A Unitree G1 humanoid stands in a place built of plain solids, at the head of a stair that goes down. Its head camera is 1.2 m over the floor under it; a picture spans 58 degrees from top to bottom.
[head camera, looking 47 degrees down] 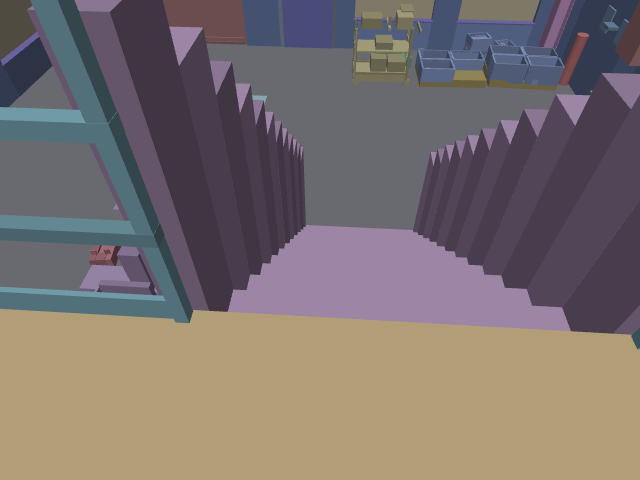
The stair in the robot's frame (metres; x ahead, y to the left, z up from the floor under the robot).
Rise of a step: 0.21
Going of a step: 0.24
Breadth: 1.33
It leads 4 degrees to the right of straight ahead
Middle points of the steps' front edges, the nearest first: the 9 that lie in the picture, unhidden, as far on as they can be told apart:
0.76 -0.28 0.00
1.00 -0.30 -0.21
1.25 -0.31 -0.42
1.49 -0.33 -0.63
1.73 -0.34 -0.84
1.98 -0.36 -1.05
2.22 -0.38 -1.26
2.47 -0.39 -1.47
2.71 -0.41 -1.68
